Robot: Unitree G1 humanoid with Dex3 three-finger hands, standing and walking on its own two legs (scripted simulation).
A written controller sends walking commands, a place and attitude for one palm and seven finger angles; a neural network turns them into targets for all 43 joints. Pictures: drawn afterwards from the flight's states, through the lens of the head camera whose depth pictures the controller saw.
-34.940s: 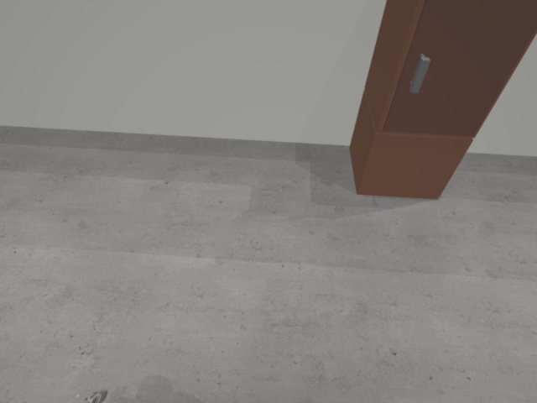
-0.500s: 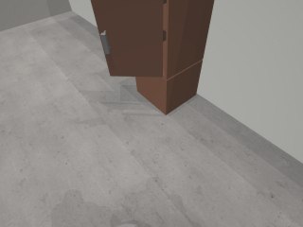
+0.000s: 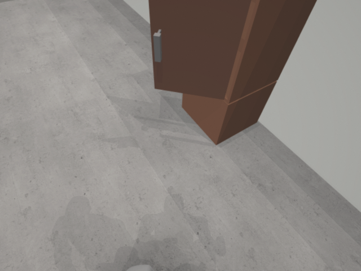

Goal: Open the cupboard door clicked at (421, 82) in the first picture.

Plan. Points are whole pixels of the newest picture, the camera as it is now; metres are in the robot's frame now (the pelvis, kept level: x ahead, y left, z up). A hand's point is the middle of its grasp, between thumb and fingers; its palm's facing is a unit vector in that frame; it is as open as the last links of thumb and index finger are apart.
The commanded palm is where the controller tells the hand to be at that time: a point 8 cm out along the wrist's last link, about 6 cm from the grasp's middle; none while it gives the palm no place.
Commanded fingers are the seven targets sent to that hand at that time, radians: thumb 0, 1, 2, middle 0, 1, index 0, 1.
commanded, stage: take the last steps up to it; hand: left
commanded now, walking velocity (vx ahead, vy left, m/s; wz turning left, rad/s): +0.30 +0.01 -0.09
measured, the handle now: (159, 45) +0.97 +0.19 -0.06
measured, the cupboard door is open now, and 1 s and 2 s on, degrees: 46 46 46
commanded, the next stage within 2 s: come to a stop and stand still in 0.92 s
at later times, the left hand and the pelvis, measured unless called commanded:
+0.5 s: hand (138, 210) +0.28 +0.14 -0.14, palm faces +0.00 -0.98 -0.20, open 7.3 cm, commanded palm none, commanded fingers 0.00 0.90 0.90 -0.20 -0.30 -0.20 -0.30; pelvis +0.18 -0.03 +0.01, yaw -3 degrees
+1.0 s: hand (129, 181) +0.37 +0.19 -0.16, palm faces -0.01 -0.99 -0.15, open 7.3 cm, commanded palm none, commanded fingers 0.00 0.90 0.90 -0.20 -0.30 -0.20 -0.30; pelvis +0.35 +0.03 +0.01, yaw -4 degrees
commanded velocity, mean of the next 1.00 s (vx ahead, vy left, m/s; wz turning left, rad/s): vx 0.25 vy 0.02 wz -0.02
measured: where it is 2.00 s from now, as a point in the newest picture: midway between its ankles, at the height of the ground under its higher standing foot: (181, 235)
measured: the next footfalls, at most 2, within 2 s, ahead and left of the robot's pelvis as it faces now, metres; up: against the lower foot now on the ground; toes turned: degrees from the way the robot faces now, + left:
right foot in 0.36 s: +0.22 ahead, -0.12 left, +0.00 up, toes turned -10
left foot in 0.78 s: +0.42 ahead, +0.12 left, +0.00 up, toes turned +3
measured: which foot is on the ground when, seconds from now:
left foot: down 0.00-0.38, up 0.40-0.76, down 0.78-1.00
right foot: up 0.00-0.34, down 0.36-0.78, up 0.80-1.00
